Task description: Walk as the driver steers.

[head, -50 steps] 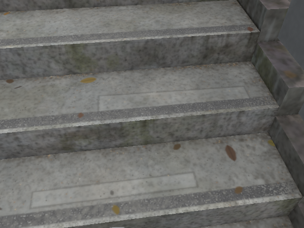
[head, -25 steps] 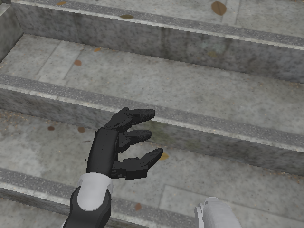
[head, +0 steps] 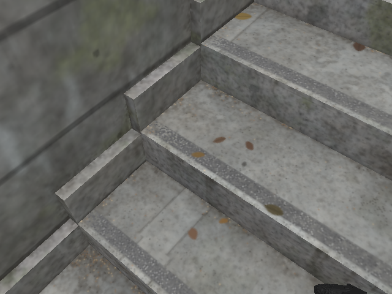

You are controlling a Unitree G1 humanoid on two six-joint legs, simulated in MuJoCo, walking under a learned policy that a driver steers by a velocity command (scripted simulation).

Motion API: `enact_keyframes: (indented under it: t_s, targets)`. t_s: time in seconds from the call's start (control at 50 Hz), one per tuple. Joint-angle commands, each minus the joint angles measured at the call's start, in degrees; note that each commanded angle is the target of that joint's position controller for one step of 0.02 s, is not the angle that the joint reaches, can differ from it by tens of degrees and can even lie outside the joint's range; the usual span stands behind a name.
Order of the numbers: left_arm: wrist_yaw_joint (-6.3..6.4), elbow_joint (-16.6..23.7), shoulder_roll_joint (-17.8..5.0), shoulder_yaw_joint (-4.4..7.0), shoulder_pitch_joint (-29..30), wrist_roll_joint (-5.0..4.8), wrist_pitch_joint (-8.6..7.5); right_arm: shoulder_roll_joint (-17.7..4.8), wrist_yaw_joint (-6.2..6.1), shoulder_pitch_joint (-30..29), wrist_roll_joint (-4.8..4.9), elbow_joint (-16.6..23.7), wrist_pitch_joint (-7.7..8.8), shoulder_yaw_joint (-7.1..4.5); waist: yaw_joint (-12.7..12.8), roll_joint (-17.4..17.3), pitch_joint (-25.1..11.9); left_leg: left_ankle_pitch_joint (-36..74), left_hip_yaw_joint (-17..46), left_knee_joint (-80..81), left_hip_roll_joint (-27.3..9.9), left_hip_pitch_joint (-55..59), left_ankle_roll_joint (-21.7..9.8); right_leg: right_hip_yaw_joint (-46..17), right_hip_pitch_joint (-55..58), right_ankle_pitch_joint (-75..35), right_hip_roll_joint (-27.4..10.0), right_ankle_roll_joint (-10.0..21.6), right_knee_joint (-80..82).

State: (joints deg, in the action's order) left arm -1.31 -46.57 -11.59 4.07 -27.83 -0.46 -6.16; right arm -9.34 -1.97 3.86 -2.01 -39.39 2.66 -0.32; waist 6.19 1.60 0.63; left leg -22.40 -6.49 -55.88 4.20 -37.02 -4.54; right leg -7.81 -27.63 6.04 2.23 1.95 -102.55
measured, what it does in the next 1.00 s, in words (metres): climbs, turning right: right foot 0.15 m higher, then left foot 0.15 m higher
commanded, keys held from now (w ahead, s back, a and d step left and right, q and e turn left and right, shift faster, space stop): w+e+shift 0.14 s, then e+shift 0.86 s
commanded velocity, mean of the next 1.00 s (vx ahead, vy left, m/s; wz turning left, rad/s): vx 0.33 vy -0.05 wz -0.83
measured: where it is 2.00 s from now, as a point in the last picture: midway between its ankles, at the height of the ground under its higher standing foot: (379, 181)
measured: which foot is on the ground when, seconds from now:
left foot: down 0.00-0.30, up 0.32-0.78, down 0.80-1.00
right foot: up 0.00-0.26, down 0.28-0.80, up 0.82-1.00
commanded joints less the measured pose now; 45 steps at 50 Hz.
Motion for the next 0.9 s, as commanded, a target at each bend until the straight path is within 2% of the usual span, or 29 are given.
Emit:
enact_keyframes:
  t_s: [0.02,0.06,0.12,0.14,0.16,0.2,0.24,0.26,0.28,0.3,0.32,0.34,0.36,0.4,0.42,0.44,0.48,0.54,0.62,0.68,0.72,0.74,0.78,0.8,0.82,0.84,0.86,0.88,0.9]
  targets:
    - [-0.19,11.81,3.41,-2.45,6.38,1.89,3.16,-4.77,-0.73,9.46,-0.81,-4.92,2.23,-3.88,-2.25,2.55,-6.06,35.99,23.54,24.67,-19.85,29.03,-6.92,-1.84,-31.95,5.64,-1.80,1.35,-28.42]
    - [-0.87,11.15,3.77,-2.71,7.01,1.14,4.80,-1.17,0.17,12.61,-1.77,-8.36,2.98,-2.49,-0.57,1.14,-2.19,30.62,12.72,28.46,-18.08,24.04,-2.14,-2.09,-33.07,8.00,-1.20,3.17,-22.88]
    - [1.87,16.73,9.40,-5.22,18.38,-0.49,6.41,-2.32,2.92,14.33,-1.74,-12.34,3.70,-1.25,0.83,-4.98,5.18,27.04,4.57,36.27,-19.51,14.07,0.72,0.59,-41.23,15.19,0.39,5.64,-29.67]
    - [2.54,19.04,9.52,-5.95,22.22,-0.29,6.87,-3.35,3.42,11.90,-1.91,-12.07,3.74,-1.16,1.94,-5.98,7.27,20.90,-1.35,40.93,-16.52,8.20,2.98,2.00,-37.52,13.07,-0.27,5.97,-16.79]
    - [2.10,20.61,5.42,-5.93,25.02,0.56,7.53,-4.21,3.27,8.53,-0.33,-10.95,4.11,-0.81,2.02,-14.72,7.44,0.92,-1.46,54.83,-13.40,-2.04,-1.49,8.77,-28.48,12.19,0.01,5.83,-2.58]
    - [1.68,19.12,0.11,-4.12,24.21,1.22,7.66,-7.45,1.13,7.56,1.36,-10.23,4.81,-1.02,1.41,-11.88,7.35,21.94,-9.41,60.97,-12.64,1.58,-3.86,13.98,-14.50,8.99,-2.47,5.80,10.72]
    - [1.44,13.00,-1.36,-2.75,15.11,2.30,7.86,-16.11,-0.45,7.22,4.13,-7.01,5.28,-2.68,3.88,-6.05,-5.64,86.55,-12.27,46.48,-13.37,14.38,-4.77,20.32,3.48,10.61,4.22,6.16,18.43]
    - [2.02,11.97,-1.47,-2.34,6.44,1.64,7.44,-21.44,-0.13,7.00,3.89,-5.66,5.72,-4.28,7.66,-12.28,-12.61,109.71,-9.97,32.98,-17.37,25.28,-4.34,19.61,6.78,15.53,4.02,6.56,24.36]
    - [-2.89,15.63,-4.25,-3.28,0.05,-0.37,7.38,-28.27,7.68,3.04,-6.05,-6.87,4.41,-6.21,15.88,-10.37,-9.86,126.02,-2.27,17.19,-26.00,23.57,-10.89,16.53,12.26,2.57,9.25,6.05,55.61]
    - [-1.44,6.95,-3.94,-1.20,-11.77,1.78,8.86,-19.30,10.98,12.17,-10.51,-10.07,2.26,-6.17,9.53,-2.64,-16.30,86.04,-0.92,-9.80,-19.90,5.35,-6.63,4.57,34.67,-20.52,9.38,11.88,67.92]
    - [-1.52,6.28,-15.55,-0.99,-9.95,2.74,10.48,-7.65,15.29,32.41,-11.62,-10.39,0.28,-3.04,-5.91,9.35,-41.71,14.62,9.17,-34.87,-5.83,-2.39,0.38,-35.37,50.42,-74.26,-9.70,35.00,58.98]
    - [-2.57,7.92,-14.84,0.68,-5.71,4.73,9.80,-15.69,12.85,19.33,-0.91,-6.57,-0.14,-5.64,3.70,-0.99,-27.13,16.30,22.53,-46.69,-2.13,-10.91,2.00,-45.22,34.00,-40.94,-15.33,25.37,72.50]
    - [-2.61,6.52,-12.08,0.12,1.13,2.63,7.55,-15.93,9.44,8.54,1.62,-1.15,1.35,-5.53,2.70,2.94,-14.47,16.06,20.89,-54.43,-0.07,-23.39,2.38,-35.93,23.37,-21.58,-13.29,21.86,72.37]
    - [-3.49,-3.18,-3.29,-3.32,3.64,2.30,2.85,-8.93,4.26,3.78,-2.88,2.88,1.98,-2.21,-5.62,3.68,-11.41,12.04,19.17,-63.00,-0.15,-31.21,-2.31,-23.83,17.83,-28.27,-8.51,16.80,70.59]
    - [-3.75,-5.69,1.58,-5.00,6.74,2.79,2.25,-4.48,3.46,3.51,-3.38,3.17,1.53,0.24,-9.07,-0.02,-8.74,10.99,18.28,-62.54,-2.30,-31.44,-4.48,-18.88,9.86,-20.58,-6.05,14.03,72.63]
    - [-3.93,-7.49,1.63,-5.34,7.33,4.82,1.90,-2.79,2.56,4.21,-2.22,5.34,0.51,1.63,-11.43,-1.08,-7.77,10.43,15.42,-60.46,-3.16,-32.96,-4.13,-14.99,6.49,-24.47,-4.93,13.12,73.92]
    - [-3.65,-3.44,-1.74,-4.30,13.78,4.87,0.27,-7.42,1.59,-0.18,1.79,8.47,0.58,0.47,-11.74,-2.98,-9.03,9.31,9.21,-48.05,-4.62,-22.82,-1.04,-8.78,-4.49,-16.75,-0.94,9.88,79.08]
    - [-1.32,-5.01,-3.80,-4.61,0.72,5.68,-1.45,-3.33,1.72,-1.85,1.69,8.85,0.77,1.60,-8.93,4.82,-9.33,4.04,7.17,-62.88,-1.52,-26.13,3.96,-16.56,-0.11,-12.89,-0.14,8.34,78.24]
    - [-2.17,-4.87,-5.05,-4.49,-5.51,6.80,-0.37,-3.56,0.00,-11.52,1.08,13.19,1.41,2.60,-5.92,0.62,-4.88,-0.34,11.17,-56.03,-3.07,-45.94,5.69,-27.62,19.31,-6.68,-5.33,10.88,74.65]
    - [-1.82,1.86,-7.51,-3.23,0.05,2.53,-0.51,-2.04,0.11,-19.49,-0.28,15.61,1.53,2.50,-6.14,-0.43,-1.95,-6.81,4.53,-38.44,-4.44,-32.88,8.44,-31.93,9.17,-5.47,-5.36,11.64,81.56]
    - [-1.75,4.95,-10.08,-1.62,2.21,2.23,0.77,0.54,1.94,-20.62,-1.73,15.49,0.65,2.82,-4.75,5.30,-1.60,0.43,5.43,-26.84,-5.01,-23.29,7.34,-36.52,7.68,-2.58,-7.21,11.51,88.23]
    - [-1.84,6.62,-12.28,-0.48,4.97,0.53,0.42,0.29,2.61,-18.51,-1.15,14.99,0.98,2.18,-7.27,8.32,-0.96,1.95,3.27,-21.65,-4.20,-15.94,7.35,-33.12,10.34,-20.23,-8.32,10.82,87.24]
    - [-2.17,8.90,-13.64,1.62,9.73,-0.15,-1.59,-5.99,2.54,-7.85,2.23,12.63,1.23,-0.68,-12.46,7.98,-8.18,5.57,-0.17,-1.72,3.20,10.26,6.12,-29.94,7.29,-66.13,-4.82,8.73,79.90]
    - [-2.34,10.41,-7.42,0.74,9.50,1.18,-2.01,-9.10,1.39,6.07,1.85,8.21,1.71,-2.34,-14.65,1.04,-24.20,24.22,10.69,5.56,-2.04,30.76,-0.31,-26.40,8.72,-57.07,1.51,5.29,62.41]
    - [-2.35,9.38,3.00,-0.53,-4.72,2.15,-1.90,-13.86,1.68,13.12,0.13,6.66,1.53,-2.92,-7.52,-24.14,-41.34,51.94,46.28,17.44,-23.96,53.12,-24.75,-19.94,-7.40,-4.78,15.19,-1.71,44.19]
    - [-3.57,7.24,-5.57,2.35,-2.38,1.08,0.37,-15.96,3.36,14.96,-1.77,8.64,1.50,-2.93,-11.86,-25.30,-34.12,30.87,73.04,31.44,-35.42,40.46,-29.36,-17.25,-15.61,22.89,13.07,-6.25,8.71]
    - [-3.09,9.51,-8.62,3.54,5.94,1.32,1.43,-17.71,2.14,11.79,1.00,7.08,3.11,-3.90,-10.79,-18.07,-16.92,4.91,66.61,33.75,-32.93,24.61,-21.87,-11.14,-21.83,16.55,8.16,-5.99,-1.07]
    - [-1.31,7.94,-11.27,3.98,11.16,0.64,1.76,-10.31,1.91,2.85,3.14,7.26,3.90,-2.28,-9.27,-15.02,-6.74,-9.57,49.63,30.66,-28.26,11.15,-16.07,-5.25,-22.69,11.96,3.29,-4.88,-4.08]
    - [0.20,6.49,-6.56,1.97,9.09,1.79,2.33,-2.43,1.05,0.03,3.69,4.50,4.66,-0.09,-6.35,-4.07,-8.32,-4.96,36.51,27.03,-27.35,8.23,-12.05,-2.48,-19.32,9.55,-0.49,-3.07,0.08]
